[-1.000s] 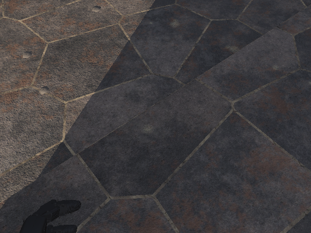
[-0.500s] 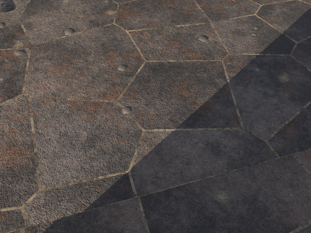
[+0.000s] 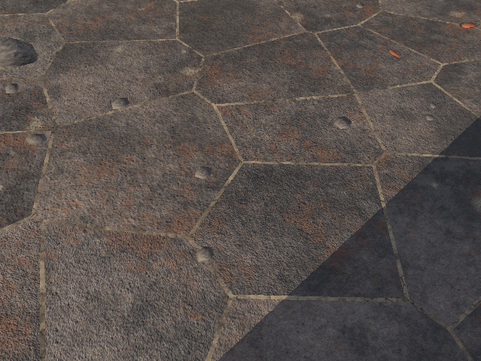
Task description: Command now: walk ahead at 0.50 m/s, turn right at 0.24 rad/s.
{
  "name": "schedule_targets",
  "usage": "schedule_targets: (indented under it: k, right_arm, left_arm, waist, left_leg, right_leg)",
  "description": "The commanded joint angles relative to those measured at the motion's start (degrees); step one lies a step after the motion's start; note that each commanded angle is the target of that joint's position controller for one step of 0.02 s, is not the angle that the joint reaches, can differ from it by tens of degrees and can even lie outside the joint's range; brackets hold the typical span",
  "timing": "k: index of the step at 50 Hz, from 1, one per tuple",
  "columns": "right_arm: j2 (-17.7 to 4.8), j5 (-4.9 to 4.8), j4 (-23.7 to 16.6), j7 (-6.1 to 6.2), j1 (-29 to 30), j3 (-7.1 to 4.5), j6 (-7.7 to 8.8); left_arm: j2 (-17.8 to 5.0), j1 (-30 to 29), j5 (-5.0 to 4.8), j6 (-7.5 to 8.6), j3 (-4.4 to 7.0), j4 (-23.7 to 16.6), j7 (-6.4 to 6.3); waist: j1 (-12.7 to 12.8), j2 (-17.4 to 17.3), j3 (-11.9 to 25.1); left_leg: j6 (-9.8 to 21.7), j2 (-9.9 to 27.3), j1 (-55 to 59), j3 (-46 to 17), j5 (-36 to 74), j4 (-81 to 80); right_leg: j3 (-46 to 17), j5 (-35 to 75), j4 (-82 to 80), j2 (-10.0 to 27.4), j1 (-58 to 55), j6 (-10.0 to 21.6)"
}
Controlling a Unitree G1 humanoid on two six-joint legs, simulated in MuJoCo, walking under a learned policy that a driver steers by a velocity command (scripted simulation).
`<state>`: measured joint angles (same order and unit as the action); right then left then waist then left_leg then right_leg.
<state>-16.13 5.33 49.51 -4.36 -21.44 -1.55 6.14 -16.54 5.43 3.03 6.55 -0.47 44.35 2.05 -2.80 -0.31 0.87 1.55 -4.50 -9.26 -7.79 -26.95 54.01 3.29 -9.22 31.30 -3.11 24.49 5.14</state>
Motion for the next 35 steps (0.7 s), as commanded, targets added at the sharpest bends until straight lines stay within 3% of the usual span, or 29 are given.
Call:
schedule_targets:
  k: [1,2,3,4,6,7,8,9,10,11,12,14,16,17,19,21,22,23,24,25,26,27,28,29,30,32,33,34,35]
  right_arm:
    - [-4.18,-0.44,-6.33,1.83,6.52,-0.1,0.74]
    - [-3.92,1.01,-5.94,2.76,5.37,0.28,0.56]
    - [-3.01,1.74,-5.74,3.11,5.92,0.89,0.23]
    - [-2.38,1.82,-6.11,3.32,6.84,1.19,-0.46]
    - [-3.21,0.21,-6.99,3.71,9.12,1.31,-1.43]
    - [-3.36,-0.01,-7.7,3.82,10.63,1.35,-1.67]
    - [-1.79,-0.21,-8.32,3.66,12.41,2.0,-2.03]
    - [-0.12,-0.29,-8.93,3.4,13.75,2.79,-2.4]
    - [0.83,0.42,-8.9,2.86,12.34,3.29,-2.36]
    - [-0.04,0.65,-9.29,2.55,12.41,3.09,-2.14]
    - [-1.27,0.12,-9.74,2.56,14.37,2.84,-1.73]
    - [-2.36,-0.09,-10.87,2.95,19.51,2.68,-1.34]
    - [0.27,-0.15,-12.42,2.69,25.32,3.87,-1.77]
    - [1.11,-0.29,-12.76,2.54,25.68,4.22,-1.92]
    - [-0.54,-0.75,-13.5,2.4,26.48,3.91,-2.17]
    - [-2.6,-0.78,-12.6,2.98,25.24,3.09,-2.22]
    - [-3.61,-1.08,-10.75,3.35,21.64,2.26,-2.24]
    - [-6.39,-2.03,-7.83,3.67,12.59,0.59,-1.65]
    - [-8.32,-2.53,-3.0,3.74,-6.66,-1.1,-1.01]
    - [-9.49,-1.46,-3.05,2.17,-16.9,-1.32,-0.88]
    - [-9.18,1.2,-3.51,0.4,-20.25,-1.24,-1.99]
    - [-13.9,-7.55,-1.63,2.68,-11.14,-4.72,-3.61]
    - [-7.02,-9.34,-1.85,4.07,-5.17,-2.65,-3.61]
    - [-1.38,-7.99,-3.08,4.71,0.71,-0.27,-2.95]
    - [-0.89,-6.3,-2.14,4.75,3.27,0.28,-2.26]
    - [-0.2,-5.68,-0.59,4.06,9.03,0.22,-1.31]
    - [-1.3,-4.35,-0.42,3.84,9.21,-0.21,-0.78]
    - [-0.38,-4.1,0.12,4.28,10.02,-0.02,-0.43]
    - [-0.98,-3.68,0.14,5.13,9.82,0.05,0.02]
  left_arm:
    - [-6.0,19.23,0.51,0.73,2.32,4.27,-0.33]
    - [-2.48,15.19,0.17,0.69,1.11,3.64,-0.32]
    - [-0.64,11.6,-0.04,0.94,0.63,2.94,-0.31]
    - [-0.58,9.27,-0.16,1.2,0.61,2.25,-0.24]
    - [-3.06,7.73,-0.26,2.05,1.77,1.65,0.21]
    - [-5.01,9.14,-0.06,2.11,2.39,1.8,0.79]
    - [-6.47,10.49,0.12,2.06,2.95,1.93,1.49]
    - [-7.21,11.69,0.69,1.83,3.35,2.24,2.13]
    - [-7.2,12.51,1.87,1.79,3.45,1.63,2.5]
    - [-6.01,13.65,1.77,2.0,3.26,1.28,2.58]
    - [-3.54,17.61,2.21,2.29,2.72,3.02,1.93]
    - [-2.61,24.22,0.96,1.9,2.65,5.0,0.81]
    - [-2.28,28.95,0.81,0.71,2.47,6.81,0.93]
    - [-2.39,29.15,1.41,0.13,2.32,7.05,1.58]
    - [-4.32,28.76,1.43,-0.22,2.76,6.79,2.46]
    - [-5.06,29.15,-0.23,-0.45,2.75,7.34,1.55]
    - [-5.47,28.27,-0.57,-0.87,2.49,7.11,1.14]
    - [-6.17,28.38,-0.1,-0.97,2.24,7.24,1.53]
    - [-3.97,24.61,1.19,-0.43,1.39,5.7,2.73]
    - [6.66,37.21,1.02,0.03,-0.58,6.4,3.18]
    - [1.68,37.12,-0.44,-0.27,0.39,5.9,4.02]
    - [-2.01,28.03,-10.11,-1.46,2.01,1.31,-0.82]
    - [-2.38,20.65,-9.75,-2.77,2.22,-0.98,-4.3]
    - [-2.98,14.1,-8.09,-4.19,2.89,-3.36,-5.76]
    - [-1.06,13.75,-7.09,-5.58,2.79,-5.04,-5.86]
    - [3.38,14.9,-5.42,-7.37,2.57,-5.63,-5.11]
    - [3.61,14.5,-4.96,-7.33,2.65,-6.06,-4.96]
    - [1.54,12.39,-5.1,-6.81,3.63,-7.34,-4.54]
    - [1.24,10.42,-4.33,-6.08,3.81,-8.61,-3.94]
  waist:
    - [8.28,0.67,-1.3]
    - [5.34,0.32,0.73]
    - [3.22,0.6,-0.07]
    - [1.94,1.37,0.96]
    - [1.81,1.84,0.94]
    - [2.57,1.17,0.23]
    - [3.13,1.06,-0.1]
    - [3.32,1.51,-0.47]
    - [2.8,2.35,0.15]
    - [3.19,1.96,0.3]
    - [4.88,1.78,-0.4]
    - [8.69,0.51,-0.82]
    - [11.48,1.56,-3.46]
    - [11.21,1.86,-4.46]
    - [10.28,1.83,-5.74]
    - [9.43,1.02,-6.41]
    - [7.41,0.24,-5.74]
    - [2.94,-0.5,-2.85]
    - [-5.76,-2.72,5.13]
    - [-2.61,-18.32,24.48]
    - [-4.71,-11.6,24.6]
    - [-3.35,-12.76,14.54]
    - [-2.42,-4.14,6.21]
    - [-1.02,-0.42,-0.88]
    - [2.15,-2.05,-3.46]
    - [7.14,-4.41,-8.96]
    - [7.26,-4.36,-7.96]
    - [7.91,-5.12,-8.67]
    - [7.62,-5.52,-7.58]
  left_leg:
    - [0.78,4.51,-40.86,-1.57,4.68,20.42]
    - [1.23,6.88,-36.04,-2.12,8.57,15.83]
    - [0.7,9.18,-32.16,-1.2,10.41,11.59]
    - [-0.42,9.84,-28.77,-0.19,9.73,8.14]
    - [-3.48,10.06,-25.9,2.29,8.3,0.59]
    - [-4.69,9.62,-25.17,3.44,11.0,-3.34]
    - [-5.21,8.93,-22.84,5.38,14.67,-7.27]
    - [-4.91,8.02,-19.27,7.0,18.75,-9.62]
    - [-3.92,7.75,-14.7,7.16,27.01,-5.32]
    - [-3.41,7.19,-15.24,6.81,32.11,-7.34]
    - [-3.53,9.43,-23.72,1.78,37.19,-10.78]
    - [-3.77,9.71,-33.47,1.19,39.89,-20.02]
    - [-3.41,8.9,-29.24,3.86,46.15,-28.7]
    - [-3.02,8.4,-22.51,4.61,46.94,-28.77]
    - [-2.7,8.24,-15.65,4.67,45.38,-29.2]
    - [-2.05,8.37,-12.63,4.0,44.7,-35.64]
    - [-1.38,8.62,-7.24,5.68,47.59,-39.27]
    - [0.74,9.36,6.48,8.18,50.82,-35.85]
    - [6.05,14.47,30.79,5.9,50.71,-24.21]
    - [21.7,29.46,52.35,-8.57,78.26,-13.5]
    - [24.64,32.86,52.07,-17.39,73.75,-16.11]
    - [19.44,37.21,39.72,-21.72,45.65,-25.57]
    - [15.64,32.86,27.97,-20.45,21.37,-33.73]
    - [12.71,30.51,14.07,-16.12,12.74,-38.93]
    - [11.68,30.32,4.05,-15.22,9.8,-41.74]
    - [7.16,24.87,-11.62,-2.42,10.94,-44.06]
    - [6.73,21.57,-14.15,3.04,16.15,-44.85]
    - [5.21,18.14,-14.75,8.21,20.47,-44.51]
    - [4.68,16.17,-15.97,12.05,25.77,-43.75]
  right_leg:
    - [-34.21,-10.75,-16.77,17.9,-34.07,12.52]
    - [-30.66,-4.66,-18.28,16.2,-28.53,12.63]
    - [-27.41,1.23,-19.91,15.11,-22.84,12.52]
    - [-25.2,3.5,-21.1,13.48,-19.45,12.43]
    - [-21.51,4.75,-22.2,11.58,-14.57,12.34]
    - [-20.67,8.92,-22.06,11.21,-12.56,12.71]
    - [-18.34,12.98,-21.46,10.06,-10.1,12.52]
    - [-16.8,15.62,-20.49,8.82,-6.3,11.95]
    - [-15.4,18.91,-17.54,7.58,-1.74,11.66]
    - [-14.81,18.89,-15.24,6.13,-1.62,12.09]
    - [-19.06,15.52,-11.25,8.09,-9.85,12.24]
    - [-21.49,8.46,-5.76,8.23,-21.22,11.01]
    - [-22.69,-0.81,-2.3,6.18,-17.2,9.73]
    - [-24.11,-4.19,-0.71,6.15,-10.29,9.88]
    - [-27.25,-5.96,2.98,6.28,-5.62,9.14]
    - [-29.68,-7.67,8.69,4.96,-9.93,6.27]
    - [-28.87,-7.75,13.69,3.09,-10.02,4.26]
    - [-26.89,-1.42,21.9,0.51,-4.58,1.44]
    - [-23.02,4.23,36.37,-1.95,9.46,-2.74]
    - [-15.12,-33.47,63.67,-9.49,18.97,-6.11]
    - [-13.24,-37.69,81.58,-8.68,29.99,-6.54]
    - [-10.83,-32.39,87.07,-0.81,41.74,-7.76]
    - [-5.56,-23.02,85.38,2.59,44.03,-8.21]
    - [-5.28,-16.67,83.64,3.57,40.92,-7.62]
    - [-6.01,-13.79,84.06,5.53,36.27,-6.89]
    - [-9.22,-12.9,72.28,9.3,29.36,-4.55]
    - [-7.74,-8.13,67.7,8.93,26.39,-4.42]
    - [-8.24,-0.4,58.33,8.94,25.73,-4.19]
    - [-8.17,7.14,47.92,8.53,22.14,-4.67]
